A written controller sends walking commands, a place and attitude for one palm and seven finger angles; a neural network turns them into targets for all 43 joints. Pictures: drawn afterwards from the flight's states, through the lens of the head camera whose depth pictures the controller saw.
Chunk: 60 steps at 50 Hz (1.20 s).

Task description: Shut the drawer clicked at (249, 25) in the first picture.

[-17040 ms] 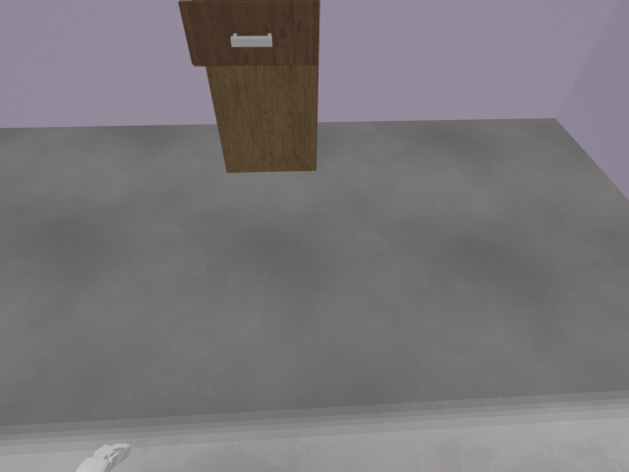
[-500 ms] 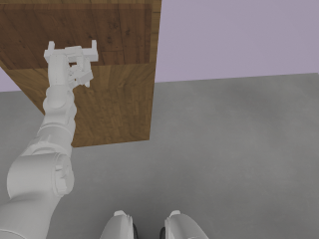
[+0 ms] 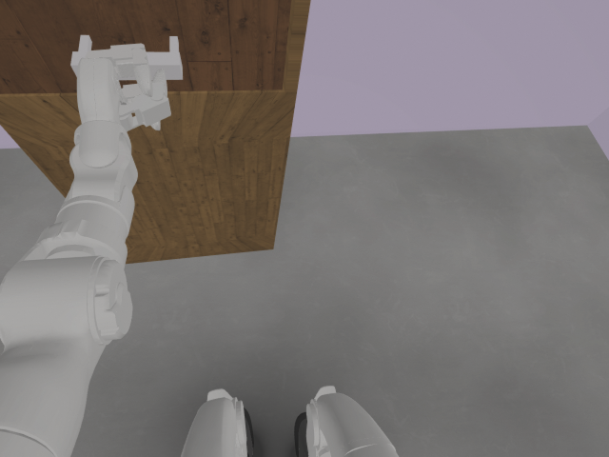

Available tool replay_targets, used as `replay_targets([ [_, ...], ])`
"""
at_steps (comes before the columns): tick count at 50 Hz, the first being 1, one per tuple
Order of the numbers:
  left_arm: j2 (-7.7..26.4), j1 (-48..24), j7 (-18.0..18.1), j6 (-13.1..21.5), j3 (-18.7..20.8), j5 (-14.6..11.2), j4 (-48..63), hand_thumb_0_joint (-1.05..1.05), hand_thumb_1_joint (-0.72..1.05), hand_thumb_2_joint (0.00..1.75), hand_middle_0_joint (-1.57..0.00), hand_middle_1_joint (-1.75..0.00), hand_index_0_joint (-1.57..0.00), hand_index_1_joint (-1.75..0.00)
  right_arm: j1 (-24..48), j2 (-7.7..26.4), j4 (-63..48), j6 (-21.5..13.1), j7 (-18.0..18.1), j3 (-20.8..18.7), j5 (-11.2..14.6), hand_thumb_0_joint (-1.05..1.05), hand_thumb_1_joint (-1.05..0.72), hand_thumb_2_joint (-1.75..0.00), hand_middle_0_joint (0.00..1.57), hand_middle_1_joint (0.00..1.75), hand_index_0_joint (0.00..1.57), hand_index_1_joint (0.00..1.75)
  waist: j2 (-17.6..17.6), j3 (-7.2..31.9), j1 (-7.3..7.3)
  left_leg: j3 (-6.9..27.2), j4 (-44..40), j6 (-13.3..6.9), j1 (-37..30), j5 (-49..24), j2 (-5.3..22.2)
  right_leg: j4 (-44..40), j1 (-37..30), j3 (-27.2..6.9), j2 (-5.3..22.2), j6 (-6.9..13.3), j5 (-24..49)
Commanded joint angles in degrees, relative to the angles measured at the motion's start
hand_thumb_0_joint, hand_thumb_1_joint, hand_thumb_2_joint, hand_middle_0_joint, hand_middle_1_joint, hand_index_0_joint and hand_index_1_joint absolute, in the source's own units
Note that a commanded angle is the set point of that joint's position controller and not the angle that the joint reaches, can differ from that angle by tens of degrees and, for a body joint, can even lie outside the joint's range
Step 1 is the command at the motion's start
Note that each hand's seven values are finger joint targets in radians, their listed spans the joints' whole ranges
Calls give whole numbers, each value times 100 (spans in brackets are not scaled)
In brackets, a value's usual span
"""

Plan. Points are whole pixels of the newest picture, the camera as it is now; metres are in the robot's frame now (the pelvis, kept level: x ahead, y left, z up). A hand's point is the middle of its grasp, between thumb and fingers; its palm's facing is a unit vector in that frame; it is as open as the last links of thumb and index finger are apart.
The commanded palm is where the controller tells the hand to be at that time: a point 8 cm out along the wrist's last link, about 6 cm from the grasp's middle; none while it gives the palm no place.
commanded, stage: pull the fist back off the drawer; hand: left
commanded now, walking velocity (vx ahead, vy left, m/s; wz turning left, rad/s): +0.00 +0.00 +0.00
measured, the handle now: (130, 54) +0.62 +0.15 +0.09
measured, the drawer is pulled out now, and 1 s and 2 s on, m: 0.00 0.00 0.00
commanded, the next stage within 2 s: draw the hand back to the body in 0.64 s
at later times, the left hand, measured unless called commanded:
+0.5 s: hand (168, 99) +0.55 +0.10 +0.08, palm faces +0.04 -1.00 -0.05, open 3.1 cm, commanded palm +0.52 +0.15 +0.09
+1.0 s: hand (129, 110) +0.49 +0.13 +0.13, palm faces +0.06 -1.00 -0.06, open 3.2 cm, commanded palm +0.44 +0.18 +0.13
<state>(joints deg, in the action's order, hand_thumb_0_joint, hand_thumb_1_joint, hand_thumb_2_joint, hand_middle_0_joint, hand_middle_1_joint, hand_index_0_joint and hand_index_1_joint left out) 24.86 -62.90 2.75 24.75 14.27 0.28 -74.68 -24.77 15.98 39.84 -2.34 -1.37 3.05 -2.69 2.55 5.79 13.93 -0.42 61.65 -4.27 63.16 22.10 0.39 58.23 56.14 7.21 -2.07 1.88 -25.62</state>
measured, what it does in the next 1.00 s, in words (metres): shifts its weight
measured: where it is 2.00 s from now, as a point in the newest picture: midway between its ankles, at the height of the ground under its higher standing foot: outside the picture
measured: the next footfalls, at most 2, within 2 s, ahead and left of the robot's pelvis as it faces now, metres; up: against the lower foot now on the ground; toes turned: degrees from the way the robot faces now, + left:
none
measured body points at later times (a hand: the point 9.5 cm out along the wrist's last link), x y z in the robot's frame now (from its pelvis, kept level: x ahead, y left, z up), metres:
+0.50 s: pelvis +0.01 -0.01 +0.00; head +0.14 +0.01 +0.44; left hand +0.54 +0.16 +0.09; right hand -0.02 -0.26 -0.10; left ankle +0.06 +0.07 -0.66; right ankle +0.02 -0.11 -0.66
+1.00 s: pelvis +0.07 -0.03 +0.04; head +0.14 -0.04 +0.49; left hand +0.48 +0.19 +0.14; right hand +0.11 -0.29 -0.08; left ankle +0.06 +0.07 -0.65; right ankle +0.02 -0.11 -0.65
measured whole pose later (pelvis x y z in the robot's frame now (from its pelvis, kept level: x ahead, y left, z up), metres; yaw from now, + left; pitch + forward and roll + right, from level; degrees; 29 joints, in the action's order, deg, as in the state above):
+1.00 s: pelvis +0.07 -0.03 +0.04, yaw -2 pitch +15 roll -1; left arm 16.2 -23.8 -4.3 18.8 15.0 -8.9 -34.7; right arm -22.1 15.2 32.4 4.5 -2.6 0.2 2.5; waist 2.7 7.9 4.6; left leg -2.8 48.7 -2.1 40.0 23.5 1.0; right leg 47.1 35.6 2.2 -3.9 2.8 -26.1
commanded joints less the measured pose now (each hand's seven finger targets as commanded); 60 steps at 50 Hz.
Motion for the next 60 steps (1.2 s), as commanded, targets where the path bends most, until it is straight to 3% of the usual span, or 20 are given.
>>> replay_targets([
  [1,1101,-4164,223,334,122,-42,1557,0,90,90,-140,-160,-140,-160,-1137,1191,-150,-133,57,-391,2,0,-90,-90,20,30,20,30,952,2622,580,1204,-1045,242,-3435,409,275,-853,601,-455,-109,-59,26],
  [4,754,-4177,231,359,-87,-40,1559,0,90,90,-140,-160,-140,-160,-1091,1171,-179,-143,13,-404,-7,0,-90,-90,20,30,20,30,1053,2570,603,1297,-1061,261,-3568,451,291,-823,780,-435,-89,-55,47],
  [6,1019,-4070,264,373,171,-60,1532,0,90,90,-140,-160,-140,-160,-1097,1198,-191,-135,-5,-405,-24,0,-90,-90,20,30,20,30,905,2533,524,1238,-1031,241,-3385,467,257,-839,624,-455,-98,-43,32],
  [9,809,-3957,230,389,47,-37,1500,0,90,90,-140,-160,-140,-160,-1077,1175,-227,-97,-41,-424,-24,0,-90,-90,20,30,20,30,946,2578,502,1237,-988,253,-3469,314,260,-803,660,-441,-92,-40,109],
  [19,911,-2967,83,392,361,-115,1689,0,90,90,-140,-160,-140,-160,-989,1122,-422,115,-130,-469,20,0,-90,-90,20,30,20,30,688,2772,95,971,-906,233,-3370,-281,200,-836,46,-459,-132,-16,326],
  [27,594,-1690,-29,446,342,-295,2239,0,90,90,-140,-160,-140,-160,-802,975,-657,352,-178,-532,119,0,-90,-90,20,30,20,30,387,2875,-246,542,-855,206,-3338,-1115,116,-989,-820,-547,-170,-35,936],
  [29,480,-1655,-40,460,258,-270,2227,0,90,90,-140,-160,-140,-160,-792,946,-626,397,-176,-539,135,0,-90,-90,20,30,20,30,332,2693,-201,498,-819,189,-3324,-1265,110,-984,-798,-559,-169,-50,1128],
  [30,648,-1639,-24,454,367,-254,2212,0,90,90,-140,-160,-140,-160,-799,955,-600,431,-172,-543,131,0,-90,-90,20,30,20,30,238,2542,-205,468,-799,179,-3188,-1269,104,-981,-855,-579,-166,-60,1186],
  [34,722,-1253,-60,465,482,-255,2353,0,90,90,-140,-160,-140,-160,-761,902,-672,529,-161,-559,168,0,-90,-90,20,30,20,30,178,2649,-322,316,-767,156,-3089,-1659,40,-961,-1334,-683,-141,-79,1815],
  [37,688,-1194,-137,407,444,-290,2363,0,90,90,-140,-160,-140,-160,-703,848,-685,579,-140,-555,196,0,-90,-90,20,30,20,30,40,2525,-294,210,-724,125,-2808,-1645,-2,-999,-1616,-782,-113,-125,2101],
  [40,991,-235,-268,411,798,-473,3457,0,90,90,-140,-160,-140,-160,-570,833,-972,612,-129,-601,263,0,-90,-90,20,30,20,30,357,3448,-798,117,-882,159,-3538,-2522,-42,-990,-2526,-805,-99,-82,3137],
  [43,634,959,-472,234,527,-730,4719,0,90,90,-140,-160,-140,-160,-328,712,-1289,544,-132,-598,380,0,-90,-90,20,30,20,30,472,3831,-1031,28,-1060,153,-3999,-3246,-74,-1085,-3332,-811,-66,-91,4269],
  [45,445,1821,-620,-15,413,-900,5164,0,90,90,-140,-160,-140,-160,-189,698,-1368,501,-130,-616,476,0,-90,-90,20,30,20,30,41,3437,-1072,-52,-1182,113,-3904,-3310,-56,-1243,-3627,-807,-28,-182,4817],
  [47,206,2357,-736,-321,222,-1050,5281,0,90,90,-140,-160,-140,-160,-31,712,-1405,468,-99,-592,555,0,-90,-90,20,30,20,30,-484,2667,-980,-123,-1398,90,-3543,-2668,-83,-1453,-3781,-830,53,-341,5083],
  [48,94,2614,-796,-449,159,-1119,5376,0,90,90,-140,-160,-140,-160,52,722,-1459,429,-82,-595,589,0,-90,-90,20,30,20,30,-521,2429,-1020,-149,-1484,80,-3551,-2514,-108,-1539,-3794,-828,53,-352,4926],
  [49,-166,2670,-858,-575,-114,-1165,5478,0,90,90,-140,-160,-140,-160,196,707,-1476,394,-63,-575,628,0,-90,-90,20,30,20,30,-497,2050,-924,-130,-1593,87,-3599,-2239,-101,-1666,-3578,-783,40,-348,4556],
  [52,-210,3042,-956,-826,-140,-1333,5823,0,90,90,-140,-160,-140,-160,488,744,-1499,308,51,-557,678,0,-90,-90,20,30,20,30,-364,1441,-925,-48,-1806,83,-3774,-1810,-87,-1990,-3230,-749,18,-276,3431],
  [53,-153,3081,-965,-851,-136,-1332,6013,0,90,90,-140,-160,-140,-160,559,756,-1498,286,84,-551,678,0,-90,-90,20,30,20,30,-274,1336,-933,-59,-1797,69,-3881,-1908,-95,-2027,-3271,-798,41,-306,3556],
  [56,-72,3356,-1026,-934,-119,-1366,6725,0,90,90,-140,-160,-140,-160,723,709,-1578,174,130,-519,661,0,-90,-90,20,30,20,30,-125,1755,-1031,-9,-1802,71,-4224,-2405,-132,-1914,-3666,-768,121,-310,4355],
  [60,119,3477,-1019,-885,-7,-1402,7697,0,90,90,-140,-160,-140,-160,1071,648,-1677,-19,215,-462,630,0,-90,-90,20,30,20,30,167,1899,-1125,116,-1980,94,-4860,-2669,-77,-1998,-3617,-661,55,-160,3684],
])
